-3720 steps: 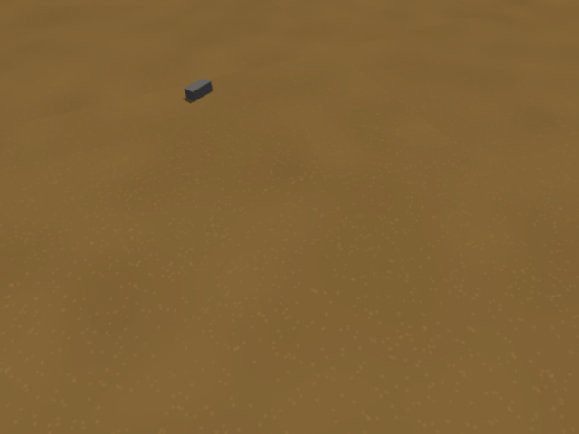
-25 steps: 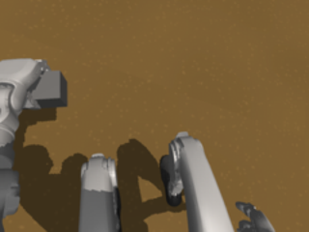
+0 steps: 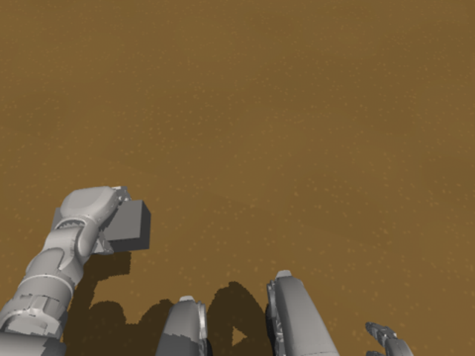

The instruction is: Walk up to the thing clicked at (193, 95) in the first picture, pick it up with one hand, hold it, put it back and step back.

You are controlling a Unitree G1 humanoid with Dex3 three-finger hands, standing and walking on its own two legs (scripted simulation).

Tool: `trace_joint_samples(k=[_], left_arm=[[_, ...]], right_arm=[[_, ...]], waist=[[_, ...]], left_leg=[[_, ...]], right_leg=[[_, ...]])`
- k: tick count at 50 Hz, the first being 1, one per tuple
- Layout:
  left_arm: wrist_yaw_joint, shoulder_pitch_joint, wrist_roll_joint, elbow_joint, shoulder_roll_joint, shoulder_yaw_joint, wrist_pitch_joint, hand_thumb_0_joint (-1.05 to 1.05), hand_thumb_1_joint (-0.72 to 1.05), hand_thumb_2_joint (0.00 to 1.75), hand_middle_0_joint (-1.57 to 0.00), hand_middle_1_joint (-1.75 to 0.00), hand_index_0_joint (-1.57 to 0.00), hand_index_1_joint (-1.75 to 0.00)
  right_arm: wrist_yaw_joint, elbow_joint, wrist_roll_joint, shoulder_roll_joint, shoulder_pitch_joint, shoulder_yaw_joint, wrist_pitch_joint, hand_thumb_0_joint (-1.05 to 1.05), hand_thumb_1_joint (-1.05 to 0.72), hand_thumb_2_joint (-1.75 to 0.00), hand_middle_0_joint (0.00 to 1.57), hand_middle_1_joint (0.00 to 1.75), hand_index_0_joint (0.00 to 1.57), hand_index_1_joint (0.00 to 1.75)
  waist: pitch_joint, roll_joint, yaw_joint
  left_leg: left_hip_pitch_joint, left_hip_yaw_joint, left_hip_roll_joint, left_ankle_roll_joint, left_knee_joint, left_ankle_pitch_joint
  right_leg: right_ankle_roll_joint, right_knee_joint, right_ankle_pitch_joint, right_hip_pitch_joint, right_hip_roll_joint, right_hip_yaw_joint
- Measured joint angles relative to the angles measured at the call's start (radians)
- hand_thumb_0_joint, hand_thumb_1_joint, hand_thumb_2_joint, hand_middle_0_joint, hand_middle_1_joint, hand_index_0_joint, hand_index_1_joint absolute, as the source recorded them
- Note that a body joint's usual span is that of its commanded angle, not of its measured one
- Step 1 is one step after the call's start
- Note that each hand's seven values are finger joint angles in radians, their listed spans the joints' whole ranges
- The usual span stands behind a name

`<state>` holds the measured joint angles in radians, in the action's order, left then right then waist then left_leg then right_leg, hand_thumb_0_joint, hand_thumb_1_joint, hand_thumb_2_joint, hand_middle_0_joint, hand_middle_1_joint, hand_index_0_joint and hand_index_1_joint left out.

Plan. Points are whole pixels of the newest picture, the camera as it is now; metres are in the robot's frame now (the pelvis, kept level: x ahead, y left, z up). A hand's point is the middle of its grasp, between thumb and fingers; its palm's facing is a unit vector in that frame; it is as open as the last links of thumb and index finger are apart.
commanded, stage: lift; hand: left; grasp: from above
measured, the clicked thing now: (103, 228) +0.39 +0.24 -0.12
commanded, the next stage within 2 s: hold in 0.58 s
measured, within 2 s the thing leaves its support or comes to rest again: neither
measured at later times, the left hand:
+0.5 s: hand (94, 206) +0.38 +0.20 +0.02, palm faces -0.45 -0.07 -0.89, open 10.5 cm
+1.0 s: hand (74, 194) +0.37 +0.21 +0.07, palm faces -0.48 -0.05 -0.88, open 10.4 cm
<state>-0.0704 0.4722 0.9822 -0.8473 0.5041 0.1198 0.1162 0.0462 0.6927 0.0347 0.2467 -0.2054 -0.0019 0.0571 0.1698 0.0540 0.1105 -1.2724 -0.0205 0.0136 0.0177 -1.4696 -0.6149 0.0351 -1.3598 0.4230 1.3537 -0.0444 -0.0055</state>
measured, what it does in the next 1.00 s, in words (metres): rises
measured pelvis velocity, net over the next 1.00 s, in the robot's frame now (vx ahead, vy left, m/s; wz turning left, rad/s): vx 0.07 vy -0.01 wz -0.02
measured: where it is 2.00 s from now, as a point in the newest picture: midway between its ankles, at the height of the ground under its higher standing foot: outside the picture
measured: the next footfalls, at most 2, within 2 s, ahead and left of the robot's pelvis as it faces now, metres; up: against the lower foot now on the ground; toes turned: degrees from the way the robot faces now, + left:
none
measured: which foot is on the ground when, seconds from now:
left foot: down 0.00-1.00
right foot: down 0.00-1.00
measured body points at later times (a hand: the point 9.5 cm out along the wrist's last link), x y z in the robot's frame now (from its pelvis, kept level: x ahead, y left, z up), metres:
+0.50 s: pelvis +0.04 -0.01 +0.10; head +0.10 -0.02 +0.55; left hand +0.40 +0.20 +0.07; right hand +0.11 -0.29 -0.03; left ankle +0.04 +0.11 -0.58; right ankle +0.11 -0.15 -0.58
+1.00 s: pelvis +0.07 -0.01 +0.14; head +0.10 -0.02 +0.58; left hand +0.40 +0.21 +0.12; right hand +0.17 -0.28 +0.01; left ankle +0.04 +0.11 -0.58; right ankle +0.11 -0.14 -0.58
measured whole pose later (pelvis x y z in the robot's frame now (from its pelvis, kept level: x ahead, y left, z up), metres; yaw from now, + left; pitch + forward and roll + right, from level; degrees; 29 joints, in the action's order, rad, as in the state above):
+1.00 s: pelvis +0.07 -0.01 +0.14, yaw -1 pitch +8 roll -1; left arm -0.07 0.30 0.99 -0.80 0.40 0.22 0.03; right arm 0.06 0.75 0.05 0.25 -0.21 -0.05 0.04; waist 0.08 0.04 0.03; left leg -0.44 0.00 -0.01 0.00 -0.72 -0.41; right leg 0.02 -0.67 0.26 0.55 -0.02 0.00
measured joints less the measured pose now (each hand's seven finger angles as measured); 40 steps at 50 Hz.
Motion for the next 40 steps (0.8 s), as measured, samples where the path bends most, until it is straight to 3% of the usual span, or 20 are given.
trace_joint_samples(k=[11, 19, 32, 40], left_arm=[[-0.077, -0.073, 0.017, -0.052, -0.061, 0.048, -0.018, 0.00, -0.02, 0.50, -0.58, -0.66, -0.62, -0.61], [-0.113, -0.085, 0.014, -0.060, -0.101, 0.065, -0.070, 0.00, -0.03, 0.50, -0.58, -0.66, -0.62, -0.61], [-0.062, -0.132, -0.015, -0.016, -0.116, 0.083, -0.105, 0.00, -0.01, 0.48, -0.58, -0.63, -0.62, -0.59], [-0.045, -0.162, 0.000, 0.016, -0.121, 0.097, -0.099, 0.00, 0.00, 0.47, -0.60, -0.60, -0.64, -0.55]], right_arm=[[0.023, 0.051, 0.007, 0.013, -0.049, -0.017, -0.060, 0.01, -0.90, -0.89, 0.20, 0.30, 0.20, 0.30], [0.024, 0.080, 0.007, 0.015, -0.048, -0.031, -0.059, 0.01, -0.90, -0.89, 0.20, 0.30, 0.20, 0.30], [0.018, 0.069, 0.012, 0.001, -0.034, -0.039, -0.040, 0.01, -0.89, -0.89, 0.20, 0.30, 0.20, 0.30], [0.020, 0.072, 0.014, -0.004, -0.014, -0.036, -0.031, 0.01, -0.89, -0.89, 0.20, 0.30, 0.20, 0.30]], waist=[[-0.025, -0.017, -0.014], [-0.056, -0.020, -0.024], [-0.083, -0.013, -0.050], [-0.091, -0.015, -0.066]], left_leg=[[0.291, -0.004, -0.017, -0.018, 0.257, 0.068], [0.463, 0.002, -0.027, -0.022, 0.410, 0.110], [0.655, 0.016, -0.030, -0.022, 0.599, 0.166], [0.741, 0.018, -0.025, -0.019, 0.676, 0.186]], right_leg=[[-0.017, 0.238, -0.052, -0.288, 0.016, -0.011], [-0.022, 0.378, -0.086, -0.455, 0.025, -0.009], [-0.021, 0.552, -0.133, -0.640, 0.030, 0.000], [-0.018, 0.620, -0.146, -0.724, 0.026, 0.001]])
